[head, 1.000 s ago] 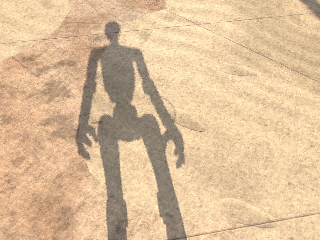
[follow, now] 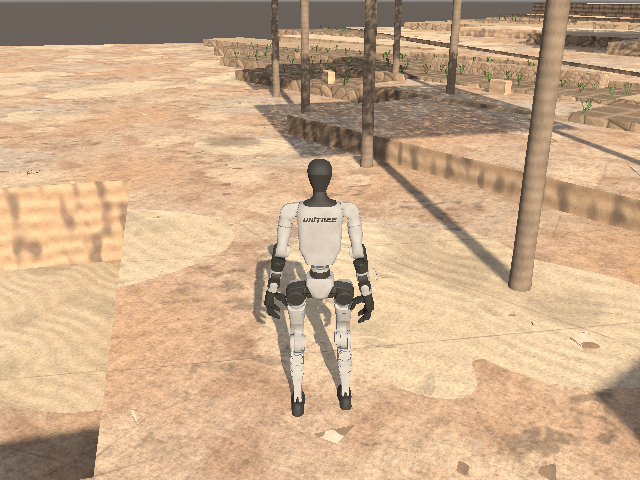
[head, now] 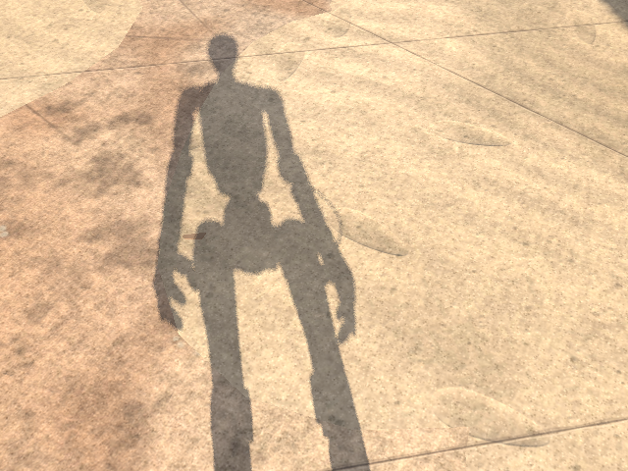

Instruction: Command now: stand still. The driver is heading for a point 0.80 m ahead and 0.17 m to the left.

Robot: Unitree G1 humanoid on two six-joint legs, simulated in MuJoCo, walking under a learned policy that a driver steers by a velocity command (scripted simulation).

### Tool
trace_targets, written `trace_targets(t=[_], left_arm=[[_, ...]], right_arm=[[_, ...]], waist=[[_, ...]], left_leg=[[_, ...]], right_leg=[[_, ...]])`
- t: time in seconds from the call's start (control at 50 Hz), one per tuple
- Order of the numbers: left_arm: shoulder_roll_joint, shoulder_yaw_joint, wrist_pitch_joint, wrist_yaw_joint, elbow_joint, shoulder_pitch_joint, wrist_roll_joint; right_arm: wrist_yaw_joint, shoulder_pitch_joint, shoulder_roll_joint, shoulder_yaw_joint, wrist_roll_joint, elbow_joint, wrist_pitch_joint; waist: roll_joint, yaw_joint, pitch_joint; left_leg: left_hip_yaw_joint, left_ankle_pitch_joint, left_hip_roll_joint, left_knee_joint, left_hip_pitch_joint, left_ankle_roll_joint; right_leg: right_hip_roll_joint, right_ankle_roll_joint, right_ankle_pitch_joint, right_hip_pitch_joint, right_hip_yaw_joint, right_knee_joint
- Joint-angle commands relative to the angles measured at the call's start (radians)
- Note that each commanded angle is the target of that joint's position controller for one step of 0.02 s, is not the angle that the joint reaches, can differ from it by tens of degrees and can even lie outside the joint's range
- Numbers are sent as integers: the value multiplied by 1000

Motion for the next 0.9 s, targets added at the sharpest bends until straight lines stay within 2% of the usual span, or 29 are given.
trace_targets(t=[0.02,0.08,0.1,0.14,0.16,0.2,0.22,0.24,0.28,0.32,0.34,0.36,0.38,0.4,0.42,0.44,0.48,0.5,0.54,0.6,0.72,0.76,0.78,0.8,0.82,0.84,0.86,0.88,0.9], left_arm=[[91,14,-5,3,-16,48,0],[89,14,-5,3,-17,52,0],[76,11,-4,3,-7,70,0],[84,17,-5,6,-9,72,-9],[86,18,-13,4,-22,54,-9],[49,11,-47,-11,-59,0,-11],[52,11,-65,-21,-74,-24,-14],[56,14,-78,-29,-87,-35,-21],[63,18,-100,-41,-96,-13,-34],[64,34,-109,-45,-28,134,-30],[79,47,-104,-46,7,226,-24],[141,69,-104,-41,28,367,-21],[262,90,-113,-50,29,487,-20],[198,65,-129,-51,18,411,-2],[143,48,-140,-53,-19,304,-5],[122,37,-142,-59,-46,230,-5],[86,22,-132,-62,-60,194,-1],[76,18,-125,-58,-51,225,4],[94,19,-119,-44,-38,278,13],[133,23,-119,-28,-58,254,24],[164,31,-115,-18,-67,291,3],[190,37,-105,-14,-84,267,5],[207,42,-97,-9,-95,252,7],[222,47,-86,-4,-109,232,13],[233,48,-80,-5,-130,202,12],[221,40,-91,-9,-164,194,19],[63,-5,-130,-37,-203,295,16],[144,14,-183,-56,-230,192,-15],[192,28,-199,-58,-278,95,-49]], right_arm=[[-3,94,-83,-14,0,-7,-4],[-3,98,-81,-15,1,-7,-4],[-4,117,-71,-13,0,3,-3],[-12,116,-115,-30,13,-3,3],[-14,122,-137,-37,18,-12,1],[-12,163,-201,-62,29,-15,-15],[-11,155,-212,-69,27,-23,-24],[-8,137,-202,-69,20,-34,-33],[1,78,-186,-68,31,-60,-42],[9,34,-189,-69,43,-78,-34],[10,21,-184,-66,40,-88,-36],[17,-17,-134,-50,29,-109,-46],[16,-12,-54,-31,29,-148,-67],[18,-27,-86,-38,49,-157,-84],[28,-57,-110,-42,58,-169,-96],[32,-60,-120,-46,51,-163,-104],[38,-67,-156,-68,35,-153,-101],[46,-63,-140,-69,37,-147,-92],[55,-96,-101,-63,37,-156,-73],[57,-243,-74,-47,35,-229,-65],[94,-427,-76,-30,30,-327,-69],[106,-413,-105,-43,29,-345,-73],[110,-367,-129,-56,30,-343,-73],[113,-253,-169,-77,33,-320,-70],[110,-97,-227,-108,34,-280,-66],[89,43,-308,-139,29,-257,-51],[80,27,-372,-146,23,-287,-49],[74,51,-294,-124,8,-267,-51],[71,4,-242,-111,4,-272,-61]], waist=[[8,0,31],[8,0,32],[13,0,7],[54,-6,50],[80,-16,92],[189,-43,141],[188,-46,172],[174,-36,188],[147,1,175],[106,62,109],[71,94,75],[-111,150,22],[-340,163,-41],[-211,112,8],[-118,74,80],[-75,47,89],[-65,23,85],[-83,24,71],[-72,31,69],[-50,42,107],[-47,65,134],[-79,25,83],[-108,-12,32],[-135,-75,-41],[-130,-158,-131],[-23,-208,-220],[254,-84,-373],[152,-140,-416],[124,-120,-265]], left_leg=[[-25,114,26,-104,-89,13],[-25,114,26,-104,-89,13],[-19,15,19,-114,-79,16],[-60,-314,31,-137,-113,59],[-127,-455,78,-175,-132,94],[-373,-582,262,-300,-100,194],[-461,-554,333,-338,-113,237],[-482,-495,356,-343,-101,247],[-380,-351,312,-301,-79,197],[-205,-236,190,-190,-201,140],[-146,-142,141,-83,-264,120],[-23,-30,47,246,-378,65],[16,-215,-59,558,-589,33],[-99,-231,-2,760,-672,55],[-123,-126,53,819,-731,83],[-107,-25,91,798,-721,94],[-87,93,129,690,-654,89],[-69,121,130,665,-625,81],[-53,164,122,632,-640,59],[-62,261,95,433,-645,45],[43,338,59,178,-544,85],[93,268,8,163,-459,124],[119,222,-27,176,-389,143],[133,187,-64,182,-253,165],[115,222,-91,122,-21,198],[-134,156,49,80,273,251],[-783,9,353,-75,600,479],[-868,-31,341,-192,592,442],[-697,21,302,-195,473,381]], right_leg=[[-11,-31,134,45,3,-60],[-11,-31,134,45,3,-59],[2,-31,44,56,-12,-58],[55,-43,-260,-20,-67,17],[60,-52,-342,-94,-77,63],[40,-57,-236,-221,-106,261],[-5,-69,-208,-264,-77,342],[-34,-83,-248,-306,-55,380],[-56,-107,-272,-252,-52,233],[33,-91,-70,81,-150,16],[41,-81,-29,210,-129,-3],[-126,-130,-127,346,130,-128],[-358,-283,-250,464,596,-308],[-419,-326,-369,390,714,-338],[-386,-291,-359,337,595,-330],[-330,-251,-266,303,457,-337],[-246,-177,2,271,221,-344],[-219,-159,105,268,141,-341],[-207,-163,238,265,56,-342],[-205,-164,289,207,-29,-375],[-240,-147,431,267,-163,-363],[-254,-128,783,338,-202,-248],[-259,-117,982,370,-217,-147],[-259,-106,1112,366,-228,15],[-232,-84,1091,281,-236,233],[-177,-50,755,23,-234,548],[69,12,-247,-393,-127,992],[35,-34,-268,-489,98,1070],[-18,-63,-208,-548,87,1027]])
